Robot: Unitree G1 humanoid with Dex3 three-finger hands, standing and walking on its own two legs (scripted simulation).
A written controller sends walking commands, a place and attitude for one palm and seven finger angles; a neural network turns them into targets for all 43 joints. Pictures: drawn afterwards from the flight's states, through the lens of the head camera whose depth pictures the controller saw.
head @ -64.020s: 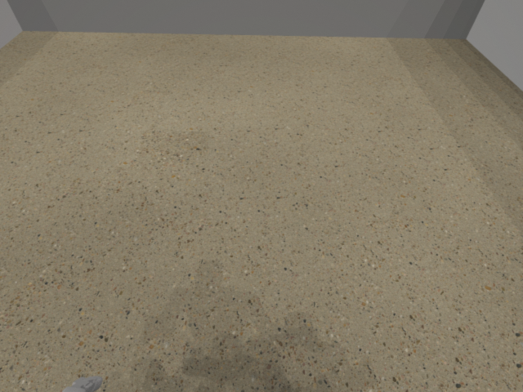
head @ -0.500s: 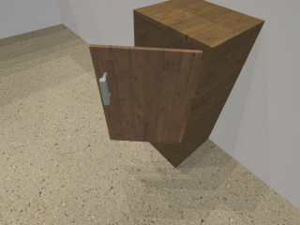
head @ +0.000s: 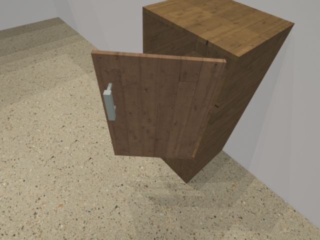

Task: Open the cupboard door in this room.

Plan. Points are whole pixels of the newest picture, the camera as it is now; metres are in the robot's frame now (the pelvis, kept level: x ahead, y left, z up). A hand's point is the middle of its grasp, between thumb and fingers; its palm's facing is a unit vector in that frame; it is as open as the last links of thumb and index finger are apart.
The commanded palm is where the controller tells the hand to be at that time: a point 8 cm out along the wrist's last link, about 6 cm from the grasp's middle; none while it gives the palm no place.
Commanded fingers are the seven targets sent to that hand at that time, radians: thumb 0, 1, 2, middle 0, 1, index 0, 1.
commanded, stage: come to a stop and stand still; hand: left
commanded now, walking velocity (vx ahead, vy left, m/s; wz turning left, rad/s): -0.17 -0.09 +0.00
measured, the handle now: (111, 102) +0.54 +0.20 -0.01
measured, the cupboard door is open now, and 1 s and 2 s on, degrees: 46 46 46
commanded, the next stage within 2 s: look again from close up in 0.80 s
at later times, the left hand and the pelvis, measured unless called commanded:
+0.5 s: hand out of the picture +0.06 +0.15 -0.17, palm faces +0.02 -0.98 -0.22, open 7.3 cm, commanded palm none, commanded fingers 0.00 0.90 0.90 -0.20 -0.30 -0.20 -0.30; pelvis -0.01 -0.02 +0.00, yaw +1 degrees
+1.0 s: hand out of the picture -0.02 +0.15 -0.17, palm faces +0.03 -0.98 -0.22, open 7.4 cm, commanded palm none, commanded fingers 0.00 0.90 0.90 -0.20 -0.30 -0.20 -0.30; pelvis -0.02 -0.03 +0.01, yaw +1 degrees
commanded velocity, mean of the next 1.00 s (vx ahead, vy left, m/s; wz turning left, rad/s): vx -0.02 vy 0.00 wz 0.00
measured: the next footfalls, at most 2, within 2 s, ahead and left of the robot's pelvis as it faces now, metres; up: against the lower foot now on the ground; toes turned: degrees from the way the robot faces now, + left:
none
